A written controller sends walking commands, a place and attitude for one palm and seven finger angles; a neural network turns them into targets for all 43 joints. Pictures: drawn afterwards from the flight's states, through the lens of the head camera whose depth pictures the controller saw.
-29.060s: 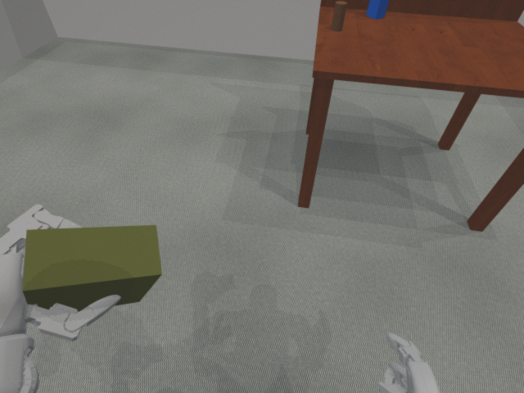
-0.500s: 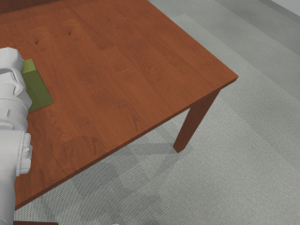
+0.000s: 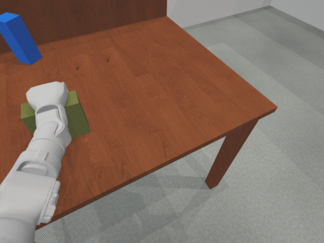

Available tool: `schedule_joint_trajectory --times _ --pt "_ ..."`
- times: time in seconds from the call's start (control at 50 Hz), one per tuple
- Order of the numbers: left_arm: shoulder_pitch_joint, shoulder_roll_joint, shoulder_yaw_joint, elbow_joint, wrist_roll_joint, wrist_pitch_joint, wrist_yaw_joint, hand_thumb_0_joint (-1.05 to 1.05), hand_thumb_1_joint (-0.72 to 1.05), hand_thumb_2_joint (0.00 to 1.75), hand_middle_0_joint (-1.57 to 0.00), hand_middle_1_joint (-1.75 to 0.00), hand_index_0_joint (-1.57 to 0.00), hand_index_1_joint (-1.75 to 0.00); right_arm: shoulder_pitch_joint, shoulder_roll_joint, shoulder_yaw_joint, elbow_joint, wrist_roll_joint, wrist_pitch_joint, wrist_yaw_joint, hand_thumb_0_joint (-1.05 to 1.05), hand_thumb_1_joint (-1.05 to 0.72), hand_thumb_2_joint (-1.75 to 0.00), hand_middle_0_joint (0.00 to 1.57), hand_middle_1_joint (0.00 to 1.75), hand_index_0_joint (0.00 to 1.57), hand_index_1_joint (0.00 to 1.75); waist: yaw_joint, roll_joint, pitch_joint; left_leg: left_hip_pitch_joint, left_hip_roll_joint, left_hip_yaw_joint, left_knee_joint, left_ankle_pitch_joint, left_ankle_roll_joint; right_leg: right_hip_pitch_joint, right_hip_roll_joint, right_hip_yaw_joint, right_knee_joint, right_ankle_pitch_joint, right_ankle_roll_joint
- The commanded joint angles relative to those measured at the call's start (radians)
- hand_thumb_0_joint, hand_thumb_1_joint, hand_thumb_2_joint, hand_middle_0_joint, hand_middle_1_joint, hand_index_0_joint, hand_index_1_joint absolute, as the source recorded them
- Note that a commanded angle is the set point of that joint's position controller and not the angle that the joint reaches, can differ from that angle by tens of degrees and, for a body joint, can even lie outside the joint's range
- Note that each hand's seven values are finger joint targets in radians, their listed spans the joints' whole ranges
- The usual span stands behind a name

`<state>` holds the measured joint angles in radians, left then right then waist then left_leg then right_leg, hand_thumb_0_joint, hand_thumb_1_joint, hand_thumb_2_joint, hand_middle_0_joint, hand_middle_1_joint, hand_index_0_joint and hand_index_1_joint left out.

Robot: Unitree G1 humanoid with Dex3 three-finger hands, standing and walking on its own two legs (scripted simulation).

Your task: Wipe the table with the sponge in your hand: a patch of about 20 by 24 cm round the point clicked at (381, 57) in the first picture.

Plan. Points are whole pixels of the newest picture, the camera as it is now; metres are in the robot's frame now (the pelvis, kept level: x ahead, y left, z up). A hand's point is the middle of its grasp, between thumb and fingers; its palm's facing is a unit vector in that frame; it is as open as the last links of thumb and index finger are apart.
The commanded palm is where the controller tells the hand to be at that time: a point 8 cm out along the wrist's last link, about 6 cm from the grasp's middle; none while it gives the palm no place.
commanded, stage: wipe back along the third lane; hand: left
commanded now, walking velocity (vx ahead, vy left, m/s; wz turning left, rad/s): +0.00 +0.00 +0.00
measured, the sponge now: (61, 124) +0.43 +0.30 +0.03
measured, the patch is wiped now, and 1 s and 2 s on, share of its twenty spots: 1.00 1.00 1.00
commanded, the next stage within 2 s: slide back across to the middle lane in 1.12 s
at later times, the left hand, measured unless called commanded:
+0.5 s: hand (65, 123) +0.39 +0.26 +0.08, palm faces -0.04 -0.01 -1.00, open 10.1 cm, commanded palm +0.36 +0.24 +0.11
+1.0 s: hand (69, 140) +0.34 +0.23 +0.07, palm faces +0.00 -0.03 -1.00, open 10.1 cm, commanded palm +0.30 +0.22 +0.11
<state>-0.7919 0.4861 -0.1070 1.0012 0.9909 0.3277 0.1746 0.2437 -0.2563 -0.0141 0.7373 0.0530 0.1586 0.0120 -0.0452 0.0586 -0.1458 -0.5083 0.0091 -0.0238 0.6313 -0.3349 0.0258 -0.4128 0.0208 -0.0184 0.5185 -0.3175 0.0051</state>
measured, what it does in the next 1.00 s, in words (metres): stands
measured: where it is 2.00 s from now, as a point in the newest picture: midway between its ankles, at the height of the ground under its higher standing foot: outside the picture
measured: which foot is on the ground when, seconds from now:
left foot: down 0.00-1.00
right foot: down 0.00-1.00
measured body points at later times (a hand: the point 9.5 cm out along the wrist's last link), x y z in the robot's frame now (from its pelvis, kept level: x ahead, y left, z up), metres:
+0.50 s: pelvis +0.00 -0.02 +0.00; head +0.02 -0.04 +0.45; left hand +0.39 +0.25 +0.13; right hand +0.12 -0.27 -0.13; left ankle -0.02 +0.10 -0.73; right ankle -0.05 -0.13 -0.73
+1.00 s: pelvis -0.01 -0.03 +0.01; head -0.02 -0.05 +0.46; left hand +0.34 +0.23 +0.13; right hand +0.18 -0.26 -0.10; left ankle -0.02 +0.10 -0.73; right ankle -0.05 -0.13 -0.73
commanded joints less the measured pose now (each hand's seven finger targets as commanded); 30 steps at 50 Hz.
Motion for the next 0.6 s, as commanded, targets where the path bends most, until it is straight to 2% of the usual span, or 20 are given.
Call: schedule_joint_trajectory --times 0.0,0.08,0.14,0.18,0.22,0.24,0.26,0.3,0.32,0.34,0.36,0.38,0.4,0.42,0.44,0.46,0.48,0.52,0.54,0.58 --pt "-0.198 0.089 -0.010 -0.105 0.013 0.019 -0.029 0.00 0.10 1.30 -1.20 -1.60 -1.20 -1.60 0.012 -0.161 -0.046 -0.092 0.006 -0.009 -0.012 0.00 -0.90 -0.90 0.20 0.30 0.20 0.30 -0.010 -0.051 -0.223 0.243 -0.007 -0.006 -0.049 0.470 0.021 0.079 0.044 -0.045 -0.019 0.417 -0.063" --pt "-0.207 0.116 0.004 -0.122 0.013 0.037 -0.032 0.00 0.10 1.30 -1.20 -1.60 -1.20 -1.60 -0.022 -0.163 -0.036 -0.105 0.009 -0.001 -0.023 0.00 -0.90 -0.90 0.20 0.30 0.20 0.30 -0.007 -0.064 -0.202 0.228 -0.018 -0.004 -0.065 0.418 0.021 0.103 0.037 -0.043 -0.026 0.402 -0.063" --pt "-0.255 0.089 -0.028 -0.148 0.013 0.042 -0.036 0.00 0.10 1.30 -1.20 -1.60 -1.20 -1.60 -0.040 -0.159 -0.032 -0.110 0.011 0.000 -0.030 0.00 -0.90 -0.90 0.20 0.30 0.20 0.30 -0.018 -0.049 -0.185 0.239 -0.020 -0.004 -0.073 0.392 0.022 0.094 0.034 -0.042 -0.033 0.379 -0.062" --pt "-0.197 0.067 -0.035 -0.149 0.013 0.049 -0.040 0.00 0.10 1.30 -1.20 -1.60 -1.20 -1.60 -0.047 -0.156 -0.030 -0.118 0.011 0.000 -0.028 0.00 -0.90 -0.90 0.20 0.30 0.20 0.30 -0.004 -0.042 -0.186 0.243 -0.023 -0.002 -0.073 0.403 0.020 0.102 0.035 -0.044 -0.033 0.388 -0.066" --pt "-0.201 0.058 -0.039 -0.191 0.011 0.045 -0.047 0.00 0.10 1.30 -1.20 -1.60 -1.20 -1.60 -0.060 -0.154 -0.032 -0.123 0.010 0.000 -0.030 0.00 -0.90 -0.90 0.20 0.30 0.20 0.30 0.003 -0.022 -0.213 0.262 -0.021 -0.005 -0.074 0.418 0.018 0.110 0.035 -0.041 -0.035 0.393 -0.070" --pt "-0.189 0.045 -0.051 -0.195 0.011 0.045 -0.047 0.00 0.10 1.30 -1.20 -1.60 -1.20 -1.60 -0.060 -0.152 -0.033 -0.127 0.012 0.000 -0.030 0.00 -0.90 -0.90 0.20 0.30 0.20 0.30 -0.002 -0.020 -0.204 0.266 -0.022 -0.004 -0.071 0.411 0.019 0.105 0.036 -0.041 -0.034 0.384 -0.069" --pt "-0.163 0.029 -0.059 -0.199 0.006 0.047 -0.048 0.00 0.10 1.30 -1.20 -1.60 -1.20 -1.60 -0.064 -0.151 -0.032 -0.129 0.013 0.000 -0.029 0.00 -0.90 -0.90 0.20 0.30 0.20 0.30 0.002 -0.041 -0.204 0.263 -0.023 -0.005 -0.071 0.410 0.019 0.114 0.037 -0.044 -0.034 0.391 -0.069" --pt "-0.123 0.010 -0.067 -0.235 0.000 0.049 -0.049 0.00 0.10 1.30 -1.20 -1.60 -1.20 -1.60 -0.075 -0.149 -0.031 -0.138 0.014 0.000 -0.029 0.00 -0.90 -0.90 0.20 0.30 0.20 0.30 0.010 -0.034 -0.214 0.264 -0.025 -0.002 -0.072 0.417 0.019 0.130 0.036 -0.041 -0.034 0.409 -0.070" --pt "-0.113 0.015 -0.050 -0.256 -0.009 0.050 -0.049 0.00 0.10 1.30 -1.20 -1.60 -1.20 -1.60 -0.086 -0.150 -0.034 -0.142 0.014 -0.001 -0.029 0.00 -0.90 -0.90 0.20 0.30 0.20 0.30 0.019 -0.035 -0.219 0.270 -0.024 -0.001 -0.074 0.429 0.020 0.142 0.035 -0.037 -0.039 0.428 -0.072" --pt "-0.105 0.022 -0.050 -0.276 -0.008 0.048 -0.046 0.00 0.10 1.30 -1.20 -1.60 -1.20 -1.60 -0.084 -0.151 -0.035 -0.139 0.014 0.000 -0.029 0.00 -0.90 -0.90 0.20 0.30 0.20 0.30 0.015 -0.048 -0.235 0.276 -0.024 -0.003 -0.070 0.437 0.020 0.152 0.035 -0.038 -0.033 0.437 -0.069" --pt "-0.059 -0.014 -0.070 -0.278 -0.019 0.053 -0.046 0.00 0.10 1.30 -1.20 -1.60 -1.20 -1.60 -0.090 -0.146 -0.034 -0.147 0.017 -0.002 -0.028 0.00 -0.90 -0.90 0.20 0.30 0.20 0.30 0.019 -0.067 -0.222 0.268 -0.029 0.004 -0.071 0.436 0.023 0.165 0.036 -0.039 -0.036 0.452 -0.068" --pt "-0.041 0.009 -0.045 -0.276 -0.024 0.059 -0.044 0.00 0.10 1.30 -1.20 -1.60 -1.20 -1.60 -0.096 -0.151 -0.033 -0.143 0.017 -0.001 -0.029 0.00 -0.90 -0.90 0.20 0.30 0.20 0.30 0.021 -0.099 -0.206 0.256 -0.028 0.008 -0.073 0.423 0.023 0.177 0.033 -0.036 -0.042 0.469 -0.065" --pt "-0.027 0.017 -0.043 -0.285 -0.020 0.065 -0.042 0.00 0.10 1.30 -1.20 -1.60 -1.20 -1.60 -0.102 -0.153 -0.032 -0.145 0.019 0.001 -0.029 0.00 -0.90 -0.90 0.20 0.30 0.20 0.30 0.024 -0.103 -0.196 0.243 -0.029 0.009 -0.079 0.412 0.021 0.184 0.031 -0.037 -0.041 0.469 -0.064" --pt "0.001 0.028 -0.020 -0.305 -0.026 0.068 -0.040 0.00 0.10 1.30 -1.20 -1.60 -1.20 -1.60 -0.113 -0.154 -0.033 -0.149 0.020 0.001 -0.027 0.00 -0.90 -0.90 0.20 0.30 0.20 0.30 0.042 -0.084 -0.203 0.247 -0.028 0.006 -0.087 0.426 0.020 0.194 0.031 -0.034 -0.040 0.471 -0.069" --pt "0.012 -0.012 -0.057 -0.331 -0.033 0.072 -0.039 0.00 0.10 1.30 -1.20 -1.60 -1.20 -1.60 -0.121 -0.148 -0.032 -0.155 0.023 0.000 -0.025 0.00 -0.90 -0.90 0.20 0.30 0.20 0.30 0.034 -0.086 -0.197 0.256 -0.032 0.013 -0.083 0.431 0.024 0.199 0.030 -0.035 -0.041 0.487 -0.065" --pt "0.039 0.000 -0.041 -0.330 -0.038 0.082 -0.036 0.00 0.10 1.30 -1.20 -1.60 -1.20 -1.60 -0.127 -0.149 -0.031 -0.154 0.025 0.000 -0.025 0.00 -0.90 -0.90 0.20 0.30 0.20 0.30 0.041 -0.100 -0.181 0.251 -0.029 0.010 -0.089 0.422 0.022 0.200 0.030 -0.039 -0.043 0.478 -0.065" --pt "0.027 -0.025 -0.068 -0.352 -0.040 0.090 -0.038 0.00 0.10 1.30 -1.20 -1.60 -1.20 -1.60 -0.138 -0.150 -0.030 -0.158 0.025 0.000 -0.025 0.00 -0.90 -0.90 0.20 0.30 0.20 0.30 0.033 -0.113 -0.170 0.244 -0.033 0.017 -0.091 0.403 0.024 0.204 0.028 -0.035 -0.049 0.481 -0.061" --pt "0.054 0.025 -0.020 -0.359 -0.042 0.107 -0.036 0.00 0.10 1.30 -1.20 -1.60 -1.20 -1.60 -0.153 -0.155 -0.028 -0.155 0.027 0.001 -0.026 0.00 -0.90 -0.90 0.20 0.30 0.20 0.30 0.052 -0.107 -0.155 0.240 -0.032 0.014 -0.106 0.390 0.023 0.212 0.027 -0.031 -0.058 0.466 -0.065" --pt "0.054 0.001 -0.047 -0.376 -0.043 0.113 -0.038 0.00 0.10 1.30 -1.20 -1.60 -1.20 -1.60 -0.158 -0.151 -0.027 -0.162 0.030 0.000 -0.028 0.00 -0.90 -0.90 0.20 0.30 0.20 0.30 0.043 -0.119 -0.159 0.243 -0.036 0.017 -0.105 0.382 0.025 0.218 0.026 -0.031 -0.054 0.460 -0.061" --pt "0.061 -0.004 -0.052 -0.373 -0.046 0.128 -0.041 0.00 0.10 1.30 -1.20 -1.60 -1.20 -1.60 -0.168 -0.149 -0.024 -0.161 0.031 -0.001 -0.031 0.00 -0.90 -0.90 0.20 0.30 0.20 0.30 0.043 -0.127 -0.132 0.239 -0.039 0.024 -0.110 0.363 0.026 0.220 0.024 -0.029 -0.063 0.458 -0.058"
